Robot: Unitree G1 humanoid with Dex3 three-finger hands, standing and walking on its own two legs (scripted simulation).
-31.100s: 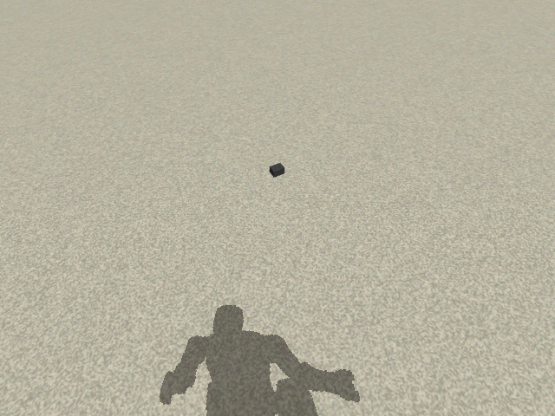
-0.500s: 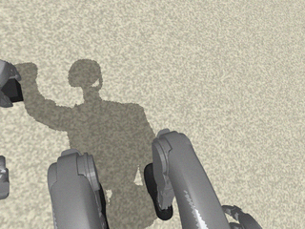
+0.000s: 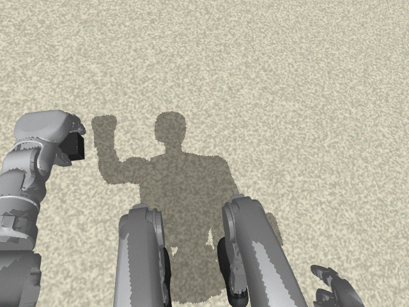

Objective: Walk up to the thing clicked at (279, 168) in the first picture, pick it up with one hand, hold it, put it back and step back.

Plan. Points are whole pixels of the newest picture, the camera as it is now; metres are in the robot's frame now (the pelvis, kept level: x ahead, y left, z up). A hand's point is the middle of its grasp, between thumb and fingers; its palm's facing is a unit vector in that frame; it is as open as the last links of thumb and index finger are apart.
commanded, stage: lift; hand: left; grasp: from above
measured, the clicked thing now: (64, 147) +0.45 +0.29 -0.13
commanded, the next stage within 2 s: hold in 1.04 s
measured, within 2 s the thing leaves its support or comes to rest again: neither
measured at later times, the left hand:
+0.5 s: hand out of the picture +0.36 +0.27 +0.11, palm faces -0.44 -0.10 -0.89, open 7.8 cm
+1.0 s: hand out of the picture +0.38 +0.25 +0.21, palm faces -0.43 -0.11 -0.90, open 7.8 cm
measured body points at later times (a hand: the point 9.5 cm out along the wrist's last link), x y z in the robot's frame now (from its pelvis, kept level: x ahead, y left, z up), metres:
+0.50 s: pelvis +0.02 +0.00 +0.19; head +0.11 +0.02 +0.63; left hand +0.37 +0.27 +0.16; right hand +0.14 -0.26 +0.07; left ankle +0.09 +0.11 -0.41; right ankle +0.10 -0.12 -0.41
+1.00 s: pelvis +0.06 +0.00 +0.28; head +0.12 +0.01 +0.73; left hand +0.40 +0.25 +0.26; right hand +0.16 -0.26 +0.16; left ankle +0.09 +0.11 -0.41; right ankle +0.10 -0.12 -0.41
